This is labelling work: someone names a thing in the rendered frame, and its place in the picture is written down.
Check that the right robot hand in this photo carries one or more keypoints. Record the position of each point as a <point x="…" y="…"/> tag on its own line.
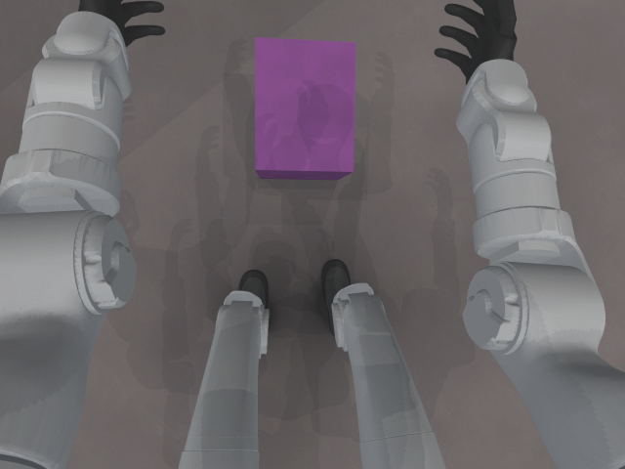
<point x="495" y="29"/>

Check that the left robot hand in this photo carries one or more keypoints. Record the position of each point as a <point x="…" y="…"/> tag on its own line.
<point x="120" y="14"/>

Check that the left robot forearm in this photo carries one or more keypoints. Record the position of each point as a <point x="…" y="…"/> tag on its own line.
<point x="71" y="131"/>

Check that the left robot upper arm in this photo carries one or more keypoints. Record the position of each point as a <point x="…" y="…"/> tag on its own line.
<point x="60" y="274"/>

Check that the robot right thigh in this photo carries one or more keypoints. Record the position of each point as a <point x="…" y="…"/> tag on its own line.
<point x="393" y="425"/>

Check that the right robot upper arm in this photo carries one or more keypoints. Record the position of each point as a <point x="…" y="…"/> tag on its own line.
<point x="543" y="325"/>

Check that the carton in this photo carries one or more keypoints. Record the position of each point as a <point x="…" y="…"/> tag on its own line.
<point x="304" y="109"/>

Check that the robot right shin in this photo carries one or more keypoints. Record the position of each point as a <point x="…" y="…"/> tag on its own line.
<point x="357" y="288"/>

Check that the right robot forearm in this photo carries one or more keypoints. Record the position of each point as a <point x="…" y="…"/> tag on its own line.
<point x="519" y="218"/>

